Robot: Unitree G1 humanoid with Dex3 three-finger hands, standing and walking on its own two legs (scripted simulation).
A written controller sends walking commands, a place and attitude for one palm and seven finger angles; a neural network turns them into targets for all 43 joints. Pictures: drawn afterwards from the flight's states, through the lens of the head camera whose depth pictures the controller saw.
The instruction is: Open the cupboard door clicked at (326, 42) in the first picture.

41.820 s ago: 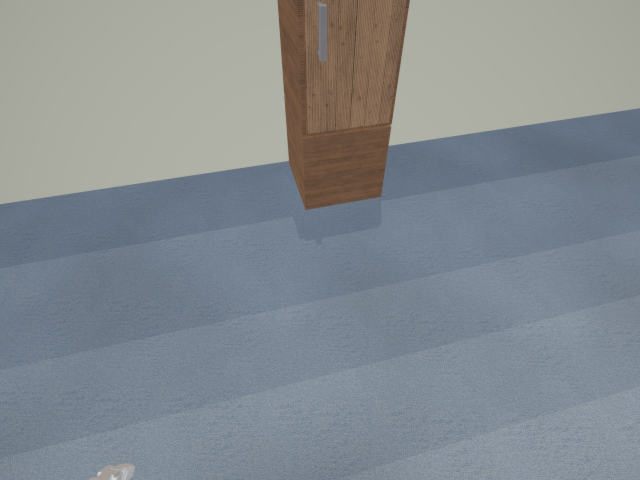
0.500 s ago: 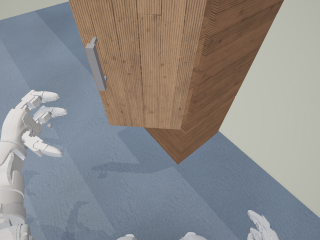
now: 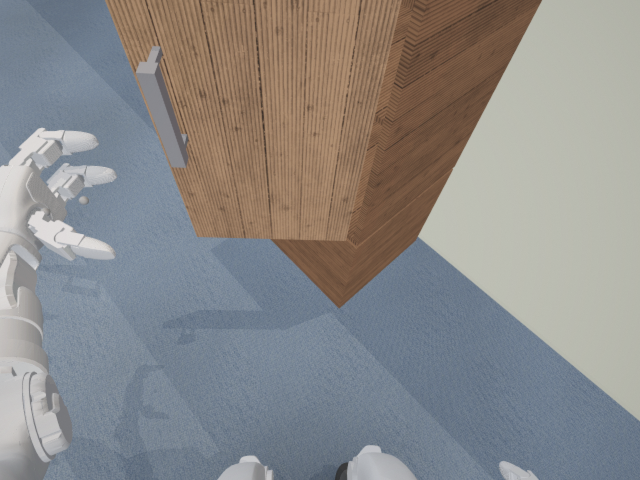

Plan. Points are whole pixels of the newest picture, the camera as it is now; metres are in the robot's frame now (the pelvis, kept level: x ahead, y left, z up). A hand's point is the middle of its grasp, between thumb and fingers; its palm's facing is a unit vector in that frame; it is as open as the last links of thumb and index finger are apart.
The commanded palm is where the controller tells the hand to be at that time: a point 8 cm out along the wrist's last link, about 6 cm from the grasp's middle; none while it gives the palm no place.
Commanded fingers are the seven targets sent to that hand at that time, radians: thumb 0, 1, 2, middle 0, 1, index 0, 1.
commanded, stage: move the hooked fingers beside the handle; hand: left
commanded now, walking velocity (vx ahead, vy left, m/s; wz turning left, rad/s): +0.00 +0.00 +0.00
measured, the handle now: (168, 111) +0.59 +0.21 +0.07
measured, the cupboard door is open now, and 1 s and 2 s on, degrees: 47 47 47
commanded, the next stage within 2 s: slide the fingers in behind the handle in 1.52 s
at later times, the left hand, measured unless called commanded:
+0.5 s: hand (119, 147) +0.51 +0.26 +0.08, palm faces -0.02 -1.00 -0.01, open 14.0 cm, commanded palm +0.49 +0.31 +0.08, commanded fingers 0.00 -0.50 0.30 -0.30 -1.20 -0.30 -1.20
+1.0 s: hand (123, 131) +0.54 +0.27 +0.07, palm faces -0.02 -1.00 -0.01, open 14.0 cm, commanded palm +0.53 +0.31 +0.07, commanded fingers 0.00 -0.50 0.30 -0.30 -1.20 -0.30 -1.20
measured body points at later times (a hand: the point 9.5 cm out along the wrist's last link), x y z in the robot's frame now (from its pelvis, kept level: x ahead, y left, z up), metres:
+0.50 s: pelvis +0.00 +0.01 -0.01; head +0.14 +0.03 +0.42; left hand +0.50 +0.31 +0.09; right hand -0.01 -0.27 -0.11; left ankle -0.01 +0.09 -0.70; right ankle +0.03 -0.11 -0.70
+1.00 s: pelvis +0.01 +0.01 -0.01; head +0.18 +0.03 +0.40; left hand +0.54 +0.32 +0.08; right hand -0.04 -0.26 -0.10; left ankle -0.01 +0.09 -0.70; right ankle +0.03 -0.11 -0.70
